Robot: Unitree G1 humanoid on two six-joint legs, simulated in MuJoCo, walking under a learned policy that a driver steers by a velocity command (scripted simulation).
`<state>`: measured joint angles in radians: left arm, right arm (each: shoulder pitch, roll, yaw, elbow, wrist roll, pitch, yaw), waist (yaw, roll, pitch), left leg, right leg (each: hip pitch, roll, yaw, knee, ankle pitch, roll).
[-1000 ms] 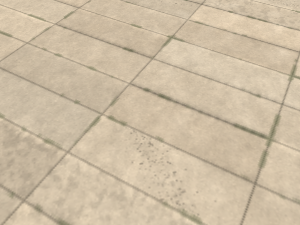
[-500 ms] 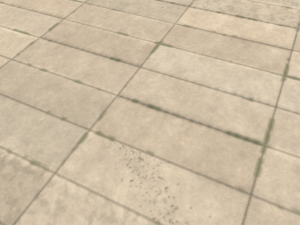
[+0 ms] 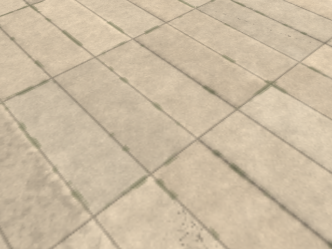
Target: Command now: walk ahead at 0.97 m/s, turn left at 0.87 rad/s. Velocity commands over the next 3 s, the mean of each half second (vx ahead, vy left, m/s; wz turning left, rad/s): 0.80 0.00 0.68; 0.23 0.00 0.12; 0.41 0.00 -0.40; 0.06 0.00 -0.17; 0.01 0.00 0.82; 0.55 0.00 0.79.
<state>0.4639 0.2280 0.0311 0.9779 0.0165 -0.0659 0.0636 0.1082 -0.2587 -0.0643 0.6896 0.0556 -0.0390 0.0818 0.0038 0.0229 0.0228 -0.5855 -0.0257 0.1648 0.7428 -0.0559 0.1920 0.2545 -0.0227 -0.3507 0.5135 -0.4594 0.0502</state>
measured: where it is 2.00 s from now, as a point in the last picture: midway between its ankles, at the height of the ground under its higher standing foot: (147, 176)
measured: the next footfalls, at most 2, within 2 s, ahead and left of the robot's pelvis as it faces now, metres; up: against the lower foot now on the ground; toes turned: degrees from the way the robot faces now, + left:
right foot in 0.42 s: +0.62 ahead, -0.07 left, +0.00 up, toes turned +22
left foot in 0.86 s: +0.47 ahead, +0.13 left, +0.00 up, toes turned +22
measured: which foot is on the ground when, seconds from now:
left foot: down 0.00-0.42, up 0.44-0.84, down 0.86-1.00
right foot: up 0.00-0.40, down 0.42-0.84, up 0.86-1.00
